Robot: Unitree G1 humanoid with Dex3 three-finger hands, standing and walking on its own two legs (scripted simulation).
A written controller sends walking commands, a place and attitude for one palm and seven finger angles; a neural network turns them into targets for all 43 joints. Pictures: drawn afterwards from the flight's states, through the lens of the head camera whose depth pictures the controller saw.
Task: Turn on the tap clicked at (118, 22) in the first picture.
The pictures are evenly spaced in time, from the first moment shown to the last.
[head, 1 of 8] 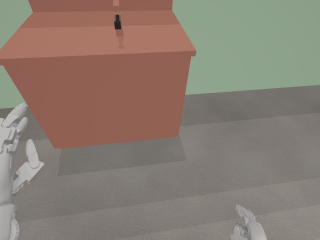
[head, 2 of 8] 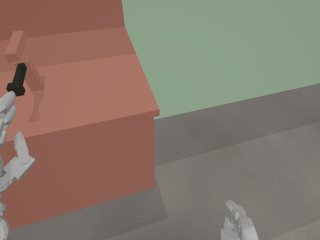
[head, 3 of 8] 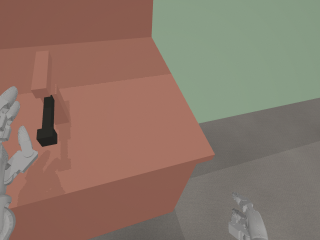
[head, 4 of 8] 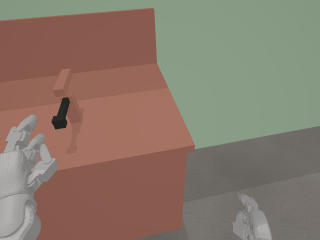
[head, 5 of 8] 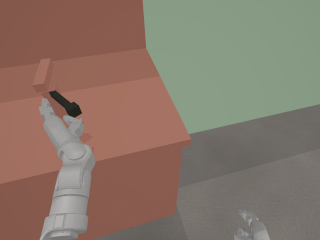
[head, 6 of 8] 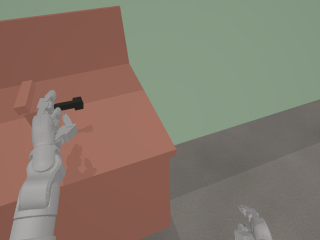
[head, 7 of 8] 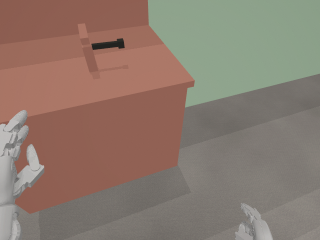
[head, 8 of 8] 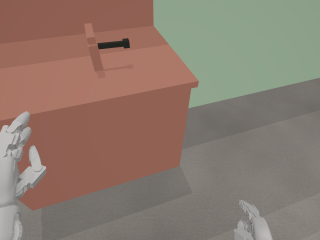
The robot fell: no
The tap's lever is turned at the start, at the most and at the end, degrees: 0 86 86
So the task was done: yes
